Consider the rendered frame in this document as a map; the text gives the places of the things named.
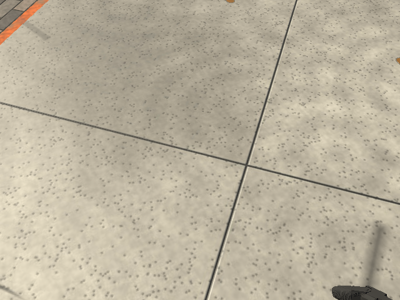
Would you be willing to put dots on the right robot hand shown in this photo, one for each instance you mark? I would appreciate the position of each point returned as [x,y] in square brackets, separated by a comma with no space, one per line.
[358,293]

